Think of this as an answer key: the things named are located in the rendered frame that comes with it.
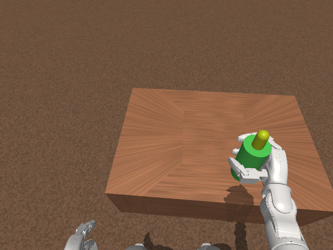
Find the right robot arm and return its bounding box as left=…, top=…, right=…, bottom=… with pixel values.
left=260, top=183, right=309, bottom=250

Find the right robot hand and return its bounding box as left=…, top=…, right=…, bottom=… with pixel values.
left=228, top=132, right=288, bottom=187

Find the left robot hand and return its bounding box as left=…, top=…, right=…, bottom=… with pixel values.
left=64, top=220, right=98, bottom=250

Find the bottle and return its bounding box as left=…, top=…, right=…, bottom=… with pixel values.
left=230, top=130, right=272, bottom=181

